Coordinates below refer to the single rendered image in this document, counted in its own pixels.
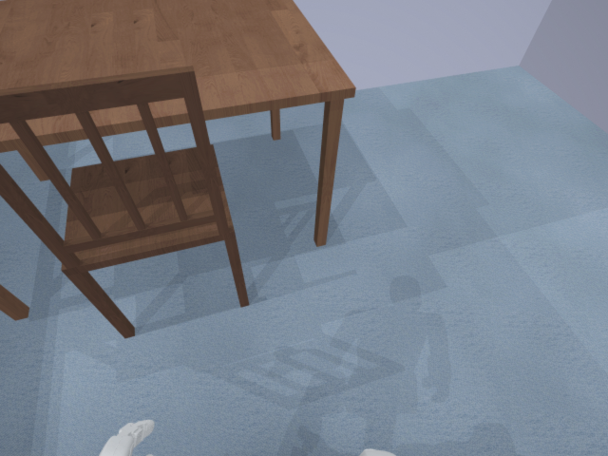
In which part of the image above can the table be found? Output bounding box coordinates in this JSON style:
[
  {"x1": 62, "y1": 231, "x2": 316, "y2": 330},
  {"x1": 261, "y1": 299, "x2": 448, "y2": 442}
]
[{"x1": 0, "y1": 0, "x2": 356, "y2": 321}]

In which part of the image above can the chair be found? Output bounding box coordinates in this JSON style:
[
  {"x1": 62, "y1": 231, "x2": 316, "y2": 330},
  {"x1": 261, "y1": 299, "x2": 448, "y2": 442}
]
[{"x1": 0, "y1": 66, "x2": 249, "y2": 338}]

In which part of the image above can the left robot hand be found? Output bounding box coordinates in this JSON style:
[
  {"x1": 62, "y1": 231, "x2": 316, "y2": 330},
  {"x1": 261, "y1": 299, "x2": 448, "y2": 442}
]
[{"x1": 99, "y1": 420, "x2": 155, "y2": 456}]

